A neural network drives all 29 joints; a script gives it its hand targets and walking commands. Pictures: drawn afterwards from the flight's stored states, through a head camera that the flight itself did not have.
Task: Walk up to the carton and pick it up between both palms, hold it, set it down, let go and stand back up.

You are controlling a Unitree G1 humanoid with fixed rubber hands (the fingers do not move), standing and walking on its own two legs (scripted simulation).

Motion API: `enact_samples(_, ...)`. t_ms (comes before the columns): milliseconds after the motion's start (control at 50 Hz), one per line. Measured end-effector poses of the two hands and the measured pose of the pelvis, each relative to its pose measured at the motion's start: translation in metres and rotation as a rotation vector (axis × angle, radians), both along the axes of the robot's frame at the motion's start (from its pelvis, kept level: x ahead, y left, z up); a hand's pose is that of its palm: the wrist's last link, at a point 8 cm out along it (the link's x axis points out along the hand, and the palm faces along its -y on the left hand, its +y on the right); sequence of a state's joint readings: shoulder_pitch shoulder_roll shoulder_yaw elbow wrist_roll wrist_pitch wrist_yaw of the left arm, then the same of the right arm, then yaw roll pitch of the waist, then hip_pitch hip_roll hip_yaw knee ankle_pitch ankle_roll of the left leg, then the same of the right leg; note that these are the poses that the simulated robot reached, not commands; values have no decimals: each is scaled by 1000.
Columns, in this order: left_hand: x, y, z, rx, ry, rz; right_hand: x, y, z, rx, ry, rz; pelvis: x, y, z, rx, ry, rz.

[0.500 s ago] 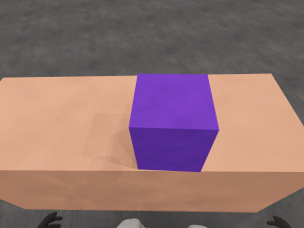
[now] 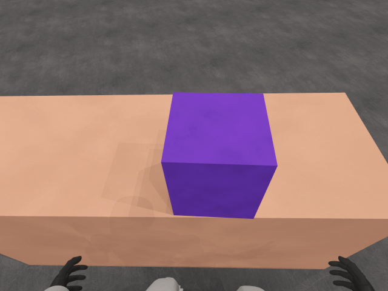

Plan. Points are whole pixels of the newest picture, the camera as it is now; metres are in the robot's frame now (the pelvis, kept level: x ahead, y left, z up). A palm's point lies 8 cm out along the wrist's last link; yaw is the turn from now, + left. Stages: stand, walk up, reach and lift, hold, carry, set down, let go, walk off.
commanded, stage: reach and lift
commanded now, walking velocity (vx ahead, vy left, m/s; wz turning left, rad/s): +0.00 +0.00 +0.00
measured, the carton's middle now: (215, 158) +0.41 -0.01 -0.01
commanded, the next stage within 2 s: none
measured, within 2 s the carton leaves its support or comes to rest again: neither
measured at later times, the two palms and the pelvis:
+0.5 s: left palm (83, 263) +0.17 +0.26 -0.05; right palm out of the picture +0.13 -0.28 -0.05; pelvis -0.01 -0.01 +0.01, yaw +0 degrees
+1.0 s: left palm (94, 249) +0.19 +0.23 -0.02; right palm (352, 275) +0.16 -0.25 -0.01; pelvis -0.01 -0.01 +0.01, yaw +0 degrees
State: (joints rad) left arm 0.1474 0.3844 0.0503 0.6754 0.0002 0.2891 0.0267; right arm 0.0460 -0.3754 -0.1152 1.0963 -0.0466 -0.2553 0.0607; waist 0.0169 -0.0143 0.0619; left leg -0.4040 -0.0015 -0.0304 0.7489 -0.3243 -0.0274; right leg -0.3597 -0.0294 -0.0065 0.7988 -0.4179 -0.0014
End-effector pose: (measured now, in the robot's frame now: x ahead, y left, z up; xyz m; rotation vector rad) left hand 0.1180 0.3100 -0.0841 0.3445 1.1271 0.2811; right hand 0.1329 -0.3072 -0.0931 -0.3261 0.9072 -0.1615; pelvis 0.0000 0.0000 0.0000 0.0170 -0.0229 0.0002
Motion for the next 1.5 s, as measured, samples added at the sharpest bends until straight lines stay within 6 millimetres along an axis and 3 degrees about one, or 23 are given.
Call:
enact_samples(80,41,-23,11,-39,-103,-31,15,2,6,5,-60,17,2,-3,0,0,2,-3)
enact_samples(140,56,-33,16,-56,-153,-49,22,0,12,-8,-99,25,2,-5,0,0,2,-5)
enact_samples(300,60,-41,20,-76,-221,-61,14,1,25,-23,-153,37,1,-8,3,5,-12,-6)
enact_samples(440,55,-47,32,-92,-307,-77,-1,16,35,9,-211,43,-5,-8,9,4,-49,-6)
enact_samples(560,48,-49,38,-99,-361,-88,-2,33,47,36,-291,46,-15,-7,12,3,-69,-6)
enact_samples(840,58,-63,51,-130,-511,-104,14,51,74,57,-409,56,-22,-5,11,1,-80,-8)
enact_samples(1020,76,-77,64,-153,-633,-106,28,56,80,108,-450,46,-13,-8,15,5,-64,-8)
enact_samples(1180,93,-86,81,-167,-757,-123,43,75,83,178,-526,58,-1,-13,19,11,-42,-8)
enact_samples(1500,100,-89,92,-205,-866,-148,73,96,102,223,-681,75,6,-12,20,10,-29,-8)
